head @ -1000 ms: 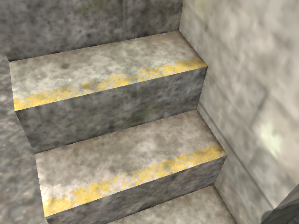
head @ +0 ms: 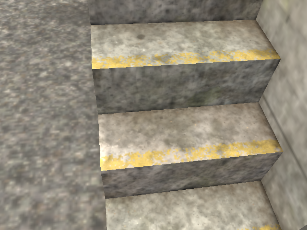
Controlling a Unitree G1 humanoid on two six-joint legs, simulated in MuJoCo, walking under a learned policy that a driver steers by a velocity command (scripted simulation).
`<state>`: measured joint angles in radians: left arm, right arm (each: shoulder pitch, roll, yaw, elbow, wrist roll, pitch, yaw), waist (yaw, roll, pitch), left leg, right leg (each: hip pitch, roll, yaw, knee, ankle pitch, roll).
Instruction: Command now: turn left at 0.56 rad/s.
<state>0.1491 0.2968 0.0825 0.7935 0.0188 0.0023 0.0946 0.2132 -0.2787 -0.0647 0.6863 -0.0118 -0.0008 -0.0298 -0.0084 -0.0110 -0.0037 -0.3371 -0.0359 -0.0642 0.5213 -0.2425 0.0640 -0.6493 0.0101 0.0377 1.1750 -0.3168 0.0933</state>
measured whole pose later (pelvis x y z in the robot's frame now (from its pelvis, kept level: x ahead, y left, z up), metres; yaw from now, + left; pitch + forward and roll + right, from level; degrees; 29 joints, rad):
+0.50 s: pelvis -0.02 -0.04 +0.00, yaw +14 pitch +2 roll +1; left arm 0.17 0.25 0.05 0.73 0.01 -0.02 0.04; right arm 0.16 -0.32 -0.09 0.57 0.00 0.04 -0.02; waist 0.00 0.05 0.02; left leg -0.51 -0.10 -0.15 1.13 -0.45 -0.09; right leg -0.25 0.01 0.02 0.46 -0.24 -0.03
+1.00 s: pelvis -0.04 +0.00 -0.01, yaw +14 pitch -1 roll +0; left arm 0.23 0.22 0.05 0.82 0.02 -0.03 0.03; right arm 0.22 -0.16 -0.03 0.62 -0.02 -0.02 -0.01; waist 0.02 0.00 0.01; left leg -0.21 -0.03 -0.04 0.53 -0.31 0.02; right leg -0.25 -0.03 0.04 0.51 -0.25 0.05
